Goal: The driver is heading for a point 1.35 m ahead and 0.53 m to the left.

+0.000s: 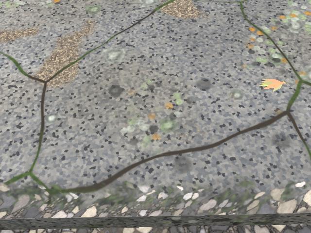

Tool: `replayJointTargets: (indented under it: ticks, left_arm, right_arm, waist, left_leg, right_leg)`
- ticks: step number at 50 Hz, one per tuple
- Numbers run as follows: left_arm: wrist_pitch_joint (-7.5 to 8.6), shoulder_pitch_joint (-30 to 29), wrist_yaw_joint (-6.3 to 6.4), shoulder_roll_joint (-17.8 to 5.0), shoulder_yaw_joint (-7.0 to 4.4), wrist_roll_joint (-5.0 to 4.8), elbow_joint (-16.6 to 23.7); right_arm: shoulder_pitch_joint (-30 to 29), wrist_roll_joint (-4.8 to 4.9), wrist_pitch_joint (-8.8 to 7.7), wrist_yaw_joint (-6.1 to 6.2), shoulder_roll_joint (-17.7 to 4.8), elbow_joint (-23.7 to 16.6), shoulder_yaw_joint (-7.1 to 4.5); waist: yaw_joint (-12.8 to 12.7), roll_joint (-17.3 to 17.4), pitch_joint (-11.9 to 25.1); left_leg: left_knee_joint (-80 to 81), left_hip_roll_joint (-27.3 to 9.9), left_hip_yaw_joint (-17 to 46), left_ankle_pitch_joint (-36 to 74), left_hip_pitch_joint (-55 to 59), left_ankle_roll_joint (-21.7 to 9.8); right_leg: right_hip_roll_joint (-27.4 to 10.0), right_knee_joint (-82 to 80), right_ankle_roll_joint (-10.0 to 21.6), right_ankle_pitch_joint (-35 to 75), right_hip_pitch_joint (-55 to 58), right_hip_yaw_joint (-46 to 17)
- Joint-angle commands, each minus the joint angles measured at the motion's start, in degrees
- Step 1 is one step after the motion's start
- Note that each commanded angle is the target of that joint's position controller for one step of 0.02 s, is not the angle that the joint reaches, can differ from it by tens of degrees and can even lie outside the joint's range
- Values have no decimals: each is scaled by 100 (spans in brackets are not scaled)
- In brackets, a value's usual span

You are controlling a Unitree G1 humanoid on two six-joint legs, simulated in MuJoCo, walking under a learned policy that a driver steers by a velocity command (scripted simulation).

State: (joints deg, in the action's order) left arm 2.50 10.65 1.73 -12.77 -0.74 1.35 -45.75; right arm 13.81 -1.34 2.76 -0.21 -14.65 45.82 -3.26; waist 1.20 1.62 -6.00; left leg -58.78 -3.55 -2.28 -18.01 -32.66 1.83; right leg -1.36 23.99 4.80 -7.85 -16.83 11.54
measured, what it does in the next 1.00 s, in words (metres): steps on the spot, turning left: left foot, then right foot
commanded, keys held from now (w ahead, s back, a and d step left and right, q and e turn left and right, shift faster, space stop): q+shift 0.48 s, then shift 0.52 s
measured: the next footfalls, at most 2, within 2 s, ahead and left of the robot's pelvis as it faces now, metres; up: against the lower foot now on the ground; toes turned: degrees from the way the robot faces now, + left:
left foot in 0.16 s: +0.08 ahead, +0.14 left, +0.00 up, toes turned +15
right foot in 0.60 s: +0.19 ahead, -0.04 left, +0.00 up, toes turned +39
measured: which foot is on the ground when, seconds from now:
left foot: up 0.00-0.14, down 0.16-0.60, up 0.62-0.90, down 0.92-1.00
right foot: down 0.00-0.16, up 0.18-0.58, down 0.60-1.00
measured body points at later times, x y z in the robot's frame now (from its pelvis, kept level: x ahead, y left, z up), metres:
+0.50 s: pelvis +0.05 +0.04 +0.00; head +0.08 +0.07 +0.45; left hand +0.09 +0.37 -0.10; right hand +0.35 -0.15 -0.06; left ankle +0.04 +0.13 -0.74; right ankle +0.16 -0.09 -0.71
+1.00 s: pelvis +0.05 +0.05 +0.00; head +0.07 +0.06 +0.44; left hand -0.01 +0.33 -0.12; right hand +0.33 -0.06 -0.10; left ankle -0.04 +0.13 -0.74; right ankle +0.16 -0.06 -0.74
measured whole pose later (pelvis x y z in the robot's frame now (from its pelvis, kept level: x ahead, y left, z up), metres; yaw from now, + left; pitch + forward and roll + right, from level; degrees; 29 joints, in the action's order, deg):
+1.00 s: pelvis +0.05 +0.05 +0.00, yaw +37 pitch +1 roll +0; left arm 0.6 10.5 1.3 -13.9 -2.4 1.1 -43.2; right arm 10.8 -1.3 2.2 0.5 -13.7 37.1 -2.4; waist -1.7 -0.5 -1.4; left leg -29.1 1.9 3.1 -17.0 -13.0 -0.8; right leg -2.4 29.3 -3.2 -13.1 -17.2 -3.3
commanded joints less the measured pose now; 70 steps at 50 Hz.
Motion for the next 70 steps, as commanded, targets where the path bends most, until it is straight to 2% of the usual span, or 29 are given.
replayJointTargets:
  ticks: [1,5,7,8,9,10,11,12,14,16,20,24,29,30,31,32,33,34,36,40,42,45,46,47,48,49,50,52,70]
  left_arm:
    - [39,-308,25,-653,-191,36,421]
    - [-120,-71,-29,-954,-340,30,380]
    - [-199,-24,-42,-1056,-404,-13,341]
    - [-265,201,-62,-1023,-435,21,256]
    - [-349,429,-107,-785,-394,69,353]
    - [-440,-49,-59,-608,-298,70,806]
    - [-370,-985,106,-1049,-472,-157,945]
    - [-326,-994,171,-1072,-488,-209,973]
    - [-243,-722,276,-1081,-538,-46,768]
    - [-180,-638,223,-877,-510,-28,733]
    - [-129,-769,125,-623,-411,-143,729]
    - [-73,-820,35,-807,-452,-178,737]
    - [59,-390,-105,-1002,-527,-151,638]
    - [59,-368,-99,-1156,-571,-87,666]
    - [-1,-607,-52,-1605,-647,38,771]
    - [-4,-397,-44,-1504,-653,191,757]
    - [15,-486,-23,-1295,-590,86,861]
    - [-9,-630,11,-1123,-545,-29,900]
    - [-66,-615,48,-1018,-480,-169,877]
    - [-208,-416,66,-1003,-458,-92,772]
    - [-253,-258,36,-1122,-498,-103,724]
    - [-255,-101,11,-1067,-454,-231,657]
    - [-203,138,-3,-983,-419,-219,584]
    - [-127,217,-45,-769,-343,-53,611]
    - [-53,99,-53,-485,-252,-6,731]
    - [-41,-182,-38,-733,-283,55,690]
    - [-30,-290,-51,-734,-291,54,640]
    - [-61,-244,-16,-769,-307,29,550]
    - [-77,-16,51,-777,-288,-93,-363]
  right_arm:
    - [351,-25,102,-109,-225,-313,-70]
    - [-21,-13,136,-211,-411,-616,-135]
    - [66,-13,79,-205,-425,-670,-160]
    - [362,-44,-2,-171,-606,-574,-214]
    - [520,-58,-97,-59,-1312,-599,-357]
    - [694,-71,-111,-31,-1980,-661,-545]
    - [332,72,-254,43,-1780,-877,-553]
    - [53,138,-356,112,-1613,-941,-501]
    - [-623,294,-309,250,-1300,-1178,-445]
    - [-647,253,-210,340,-1106,-1304,-397]
    - [-587,251,-100,403,-1271,-1453,-481]
    - [-735,235,-21,354,-1379,-1649,-539]
    - [-886,242,17,284,-1163,-1765,-413]
    - [-724,195,24,278,-975,-1768,-342]
    - [-443,150,-3,240,-732,-1839,-256]
    - [-710,123,-87,216,-1098,-1925,-344]
    - [-562,134,-135,185,-1497,-1792,-474]
    - [-511,156,-122,167,-1473,-1640,-491]
    - [-551,139,-69,169,-1036,-1565,-352]
    - [-761,164,-113,123,-470,-1619,-99]
    - [-776,199,-121,108,-482,-1575,-88]
    - [-381,188,-116,99,-551,-1309,-150]
    - [-390,131,-114,111,-664,-1351,-155]
    - [-279,55,-106,154,-946,-1429,-191]
    - [-500,-88,-113,111,-983,-1297,-171]
    - [-831,-67,-179,66,-509,-1460,-68]
    - [-758,-89,-240,50,-337,-1367,-13]
    - [-537,-45,-335,46,-545,-1257,-54]
    - [-116,67,-358,86,-351,-734,-37]
  waist:
    - [82,-978,1030]
    - [-98,-891,960]
    - [-4,-645,880]
    - [87,-51,834]
    - [11,1624,582]
    - [153,2009,495]
    - [314,1331,735]
    - [152,1050,819]
    - [-138,464,978]
    - [-190,411,1288]
    - [-100,451,1395]
    - [-32,801,1348]
    - [-143,891,1521]
    - [-77,519,1519]
    - [297,-957,1386]
    - [53,-1857,1250]
    - [65,-1305,1262]
    - [96,-897,1179]
    - [4,-600,1014]
    - [-138,-1138,1204]
    - [-280,-1451,1261]
    - [-135,-1370,1163]
    - [-205,-1125,1192]
    - [-292,-229,1394]
    - [-494,1074,1278]
    - [-340,680,1066]
    - [-295,517,1016]
    - [-208,455,783]
    - [-178,-95,745]
  left_leg:
    - [774,-134,-102,457,1030,-79]
    - [1542,-37,-343,-136,1232,-248]
    - [2350,89,-407,-38,1645,-410]
    - [3071,58,56,381,2008,-552]
    - [3957,-1160,1972,2111,2215,-889]
    - [4145,-1800,3554,3504,2375,-1839]
    - [4165,-1582,3352,2355,2512,-2275]
    - [4185,-1368,3000,2059,2575,-2025]
    - [3942,-1000,2488,1965,2459,-1499]
    - [3755,-735,2275,2429,2324,-1370]
    - [3622,-430,2442,2072,2349,-1282]
    - [3608,-316,2972,1594,2078,-1250]
    - [2977,-111,3007,1994,1979,-1035]
    - [2626,143,2838,1112,1545,-845]
    - [1651,938,1927,-738,730,-512]
    - [130,1219,1339,-1920,96,-148]
    - [-829,968,1472,-1695,10,-12]
    - [-1149,912,1434,-1344,40,73]
    - [-1164,889,1345,-968,-95,228]
    - [717,620,652,-1039,635,312]
    - [1730,526,398,-929,1156,284]
    - [3802,630,182,596,2157,28]
    - [3960,411,509,1012,2677,-158]
    - [3837,-371,1330,2036,3248,-407]
    - [3756,-862,1768,1787,2417,-954]
    - [3870,-653,1667,1091,2052,-1009]
    - [3830,-383,1462,604,2000,-791]
    - [3835,-159,1324,464,1825,-575]
    - [3559,139,977,1864,2133,-518]
  right_leg:
    - [-1534,-748,696,1106,40,-348]
    - [-1970,-353,524,423,393,-359]
    - [-1939,259,200,20,333,-161]
    - [-1630,1087,-161,-626,116,31]
    - [-866,2712,-656,-2314,-874,488]
    - [128,3618,-899,-3308,-2122,-483]
    - [169,4412,-960,-3023,-2516,-1228]
    - [125,4413,-853,-2410,-2666,-1535]
    - [60,4048,-811,-1578,-2604,-1728]
    - [257,3867,-862,-1219,-2206,-1711]
    - [526,2460,-1002,-891,-1878,-1813]
    - [665,1585,-988,-845,-1307,-1928]
    - [356,3,-684,-72,0,-1721]
    - [-162,-247,-461,290,576,-2101]
    - [-1225,-460,218,1270,937,-3344]
    - [-2053,-781,1232,1732,751,-4513]
    - [-2108,-654,1364,1513,691,-4327]
    - [-1715,-503,1075,1294,625,-3695]
    - [-1273,-377,756,1227,753,-3115]
    - [-861,-267,641,1721,966,-2347]
    - [-935,-244,696,1775,995,-2375]
    - [-853,-8,447,1394,678,-2305]
    - [-790,48,124,915,281,-2272]
    - [-465,685,-283,52,-252,-1851]
    - [-127,419,-605,-1136,-259,-1418]
    - [-202,395,-813,-809,143,-1455]
    - [-167,294,-870,-356,292,-1453]
    - [-151,353,-893,-53,375,-1463]
    - [-224,270,-894,449,667,-1494]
